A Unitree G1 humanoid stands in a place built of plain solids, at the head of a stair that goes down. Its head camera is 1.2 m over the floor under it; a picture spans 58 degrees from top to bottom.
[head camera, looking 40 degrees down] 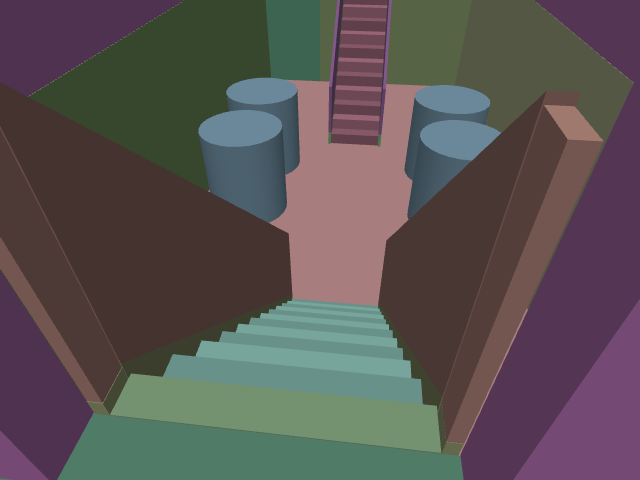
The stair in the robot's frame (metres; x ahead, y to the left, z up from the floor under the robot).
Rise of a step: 0.22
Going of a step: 0.23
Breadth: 0.95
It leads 7 degrees to the right of straight ahead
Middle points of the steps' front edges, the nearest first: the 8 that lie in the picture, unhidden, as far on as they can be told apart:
0.72 0.13 0.00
0.95 0.10 -0.21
1.17 0.07 -0.43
1.40 0.05 -0.65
1.62 0.02 -0.86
1.85 -0.01 -1.08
2.07 -0.03 -1.29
2.30 -0.06 -1.51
